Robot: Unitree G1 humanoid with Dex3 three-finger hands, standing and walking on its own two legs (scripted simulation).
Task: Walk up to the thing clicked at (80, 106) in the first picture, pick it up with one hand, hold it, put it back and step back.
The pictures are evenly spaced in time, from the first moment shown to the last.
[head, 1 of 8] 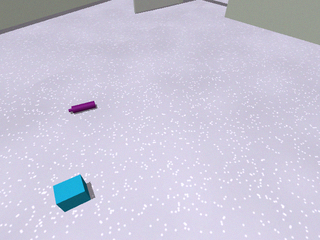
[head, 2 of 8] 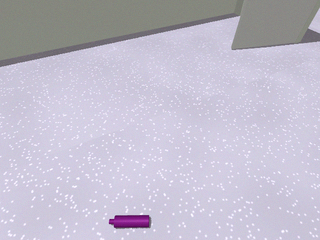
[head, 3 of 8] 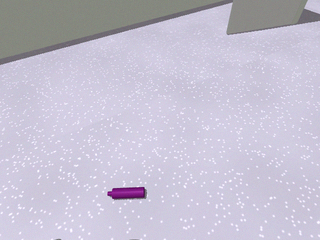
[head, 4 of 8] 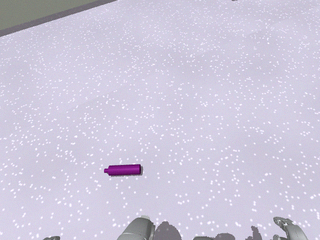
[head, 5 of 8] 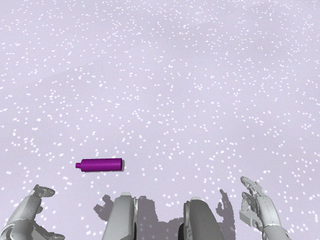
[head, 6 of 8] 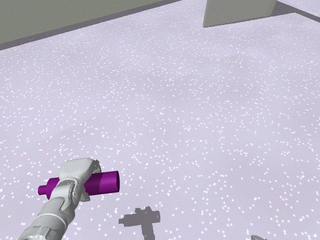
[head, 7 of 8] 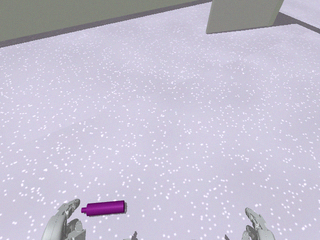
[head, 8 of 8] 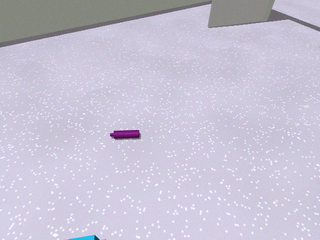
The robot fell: no
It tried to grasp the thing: yes
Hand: left
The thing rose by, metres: 0.66
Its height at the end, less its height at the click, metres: +0.00
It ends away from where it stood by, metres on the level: 0.01
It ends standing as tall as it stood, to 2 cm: yes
